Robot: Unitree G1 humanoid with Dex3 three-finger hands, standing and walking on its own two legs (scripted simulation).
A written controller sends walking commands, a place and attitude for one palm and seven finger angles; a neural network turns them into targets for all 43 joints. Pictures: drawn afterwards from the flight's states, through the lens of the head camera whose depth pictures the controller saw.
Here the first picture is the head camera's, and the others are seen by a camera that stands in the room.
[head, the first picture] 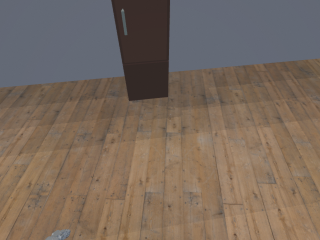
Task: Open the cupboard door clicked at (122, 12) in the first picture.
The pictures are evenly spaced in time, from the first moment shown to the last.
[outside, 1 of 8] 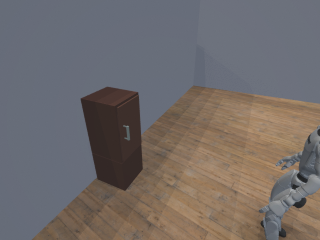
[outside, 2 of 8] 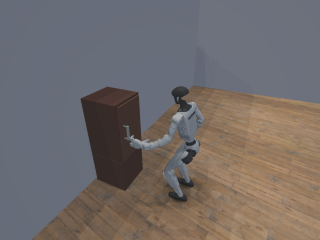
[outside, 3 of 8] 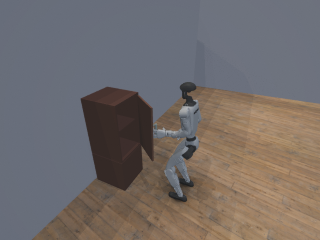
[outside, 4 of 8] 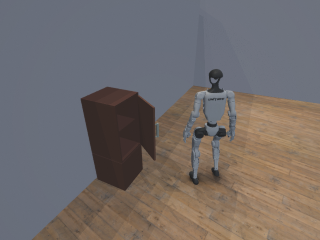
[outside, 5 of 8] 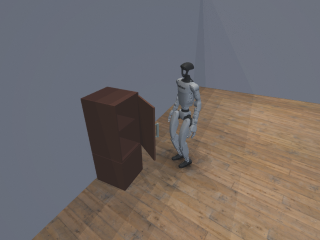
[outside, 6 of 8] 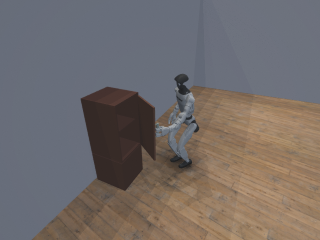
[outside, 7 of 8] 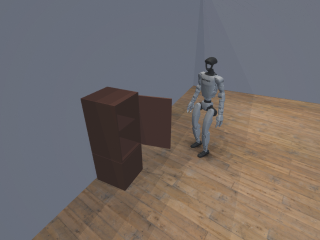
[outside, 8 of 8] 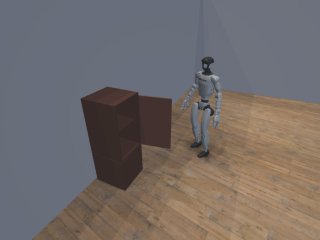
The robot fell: no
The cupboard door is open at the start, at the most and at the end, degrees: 0 101 100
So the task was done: yes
